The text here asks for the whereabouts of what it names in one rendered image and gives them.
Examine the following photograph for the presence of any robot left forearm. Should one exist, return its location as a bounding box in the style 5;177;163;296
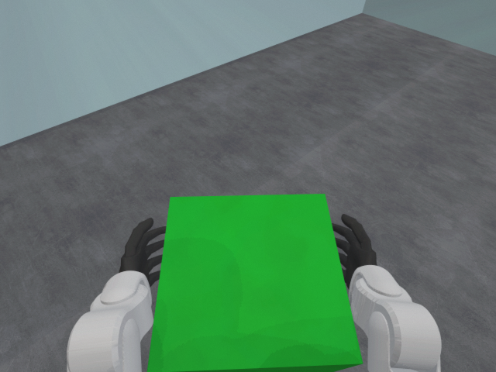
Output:
67;270;153;372

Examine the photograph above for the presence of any robot right forearm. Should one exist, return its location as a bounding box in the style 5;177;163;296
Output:
349;265;442;372

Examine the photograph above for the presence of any left robot hand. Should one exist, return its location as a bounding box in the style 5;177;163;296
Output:
119;218;166;287

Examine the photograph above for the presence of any right robot hand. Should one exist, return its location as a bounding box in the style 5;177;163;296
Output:
332;214;377;289

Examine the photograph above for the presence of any carton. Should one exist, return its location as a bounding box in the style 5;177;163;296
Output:
147;194;363;372

